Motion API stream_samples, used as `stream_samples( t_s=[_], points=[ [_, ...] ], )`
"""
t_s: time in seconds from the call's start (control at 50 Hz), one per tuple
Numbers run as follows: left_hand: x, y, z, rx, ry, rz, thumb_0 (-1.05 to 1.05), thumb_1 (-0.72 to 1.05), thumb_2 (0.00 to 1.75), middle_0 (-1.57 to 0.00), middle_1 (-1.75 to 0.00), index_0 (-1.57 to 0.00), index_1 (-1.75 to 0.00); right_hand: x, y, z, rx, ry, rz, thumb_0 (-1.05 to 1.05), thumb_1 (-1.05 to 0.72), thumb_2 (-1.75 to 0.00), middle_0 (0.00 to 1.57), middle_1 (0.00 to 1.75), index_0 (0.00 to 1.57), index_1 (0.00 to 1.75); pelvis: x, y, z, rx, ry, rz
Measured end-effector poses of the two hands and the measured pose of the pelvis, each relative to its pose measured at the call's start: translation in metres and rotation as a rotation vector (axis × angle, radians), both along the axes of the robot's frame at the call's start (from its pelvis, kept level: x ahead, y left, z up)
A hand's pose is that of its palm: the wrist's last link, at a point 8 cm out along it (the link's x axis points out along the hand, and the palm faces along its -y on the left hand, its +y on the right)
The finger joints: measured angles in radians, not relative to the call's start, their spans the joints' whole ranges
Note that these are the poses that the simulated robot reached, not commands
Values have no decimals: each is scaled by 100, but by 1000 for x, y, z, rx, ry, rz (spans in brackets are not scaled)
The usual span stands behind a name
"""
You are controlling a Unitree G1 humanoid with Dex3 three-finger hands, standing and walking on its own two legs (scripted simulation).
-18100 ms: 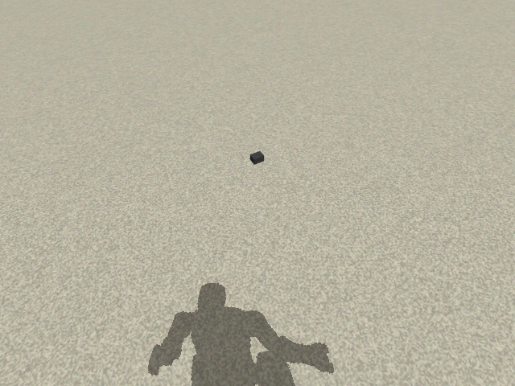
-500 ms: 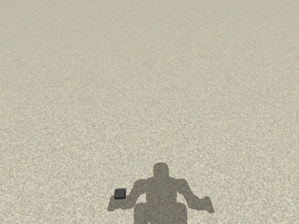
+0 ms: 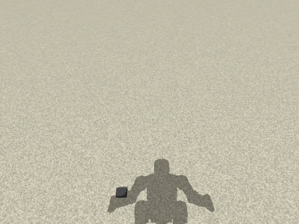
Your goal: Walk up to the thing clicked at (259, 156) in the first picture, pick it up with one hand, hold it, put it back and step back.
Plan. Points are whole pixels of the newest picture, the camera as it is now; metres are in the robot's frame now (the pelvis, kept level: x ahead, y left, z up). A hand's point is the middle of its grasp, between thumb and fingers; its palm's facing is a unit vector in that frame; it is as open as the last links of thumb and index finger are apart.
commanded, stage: walk up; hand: left
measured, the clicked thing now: (121, 192) +0.45 +0.23 -0.76
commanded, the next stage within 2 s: stand in 0.36 s
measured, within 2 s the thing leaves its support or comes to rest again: neither
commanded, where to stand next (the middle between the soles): +0.07 +0.00 m, yaw -1 degrees
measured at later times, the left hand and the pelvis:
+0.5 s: hand out of the picture +0.09 +0.25 -0.15, palm faces -0.02 -0.94 -0.34, open 7.4 cm; pelvis +0.01 +0.00 +0.00, yaw +0 degrees
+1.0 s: hand out of the picture +0.07 +0.25 -0.15, palm faces -0.04 -0.94 -0.34, open 7.4 cm; pelvis +0.00 +0.00 +0.00, yaw +0 degrees
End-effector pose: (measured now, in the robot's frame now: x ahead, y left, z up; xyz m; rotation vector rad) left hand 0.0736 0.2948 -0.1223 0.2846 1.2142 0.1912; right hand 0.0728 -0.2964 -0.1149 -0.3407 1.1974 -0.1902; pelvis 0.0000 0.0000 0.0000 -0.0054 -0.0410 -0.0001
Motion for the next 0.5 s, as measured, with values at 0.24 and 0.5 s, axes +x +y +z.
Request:
stream_samples(
  t_s=[0.24,0.5],
  points=[
    [8,1,1,5,6,-1,1,90,89,-20,-29,-20,-30,5,2,-1,3,5,-13,1,-91,-90,20,30,21,30,6,2,1,1,4,-1],
    [14,2,5,20,-5,-19,1,90,89,-20,-29,-20,-30,8,4,-3,12,2,-20,1,-91,-90,20,30,21,30,6,2,2,3,3,-6]
  ],
)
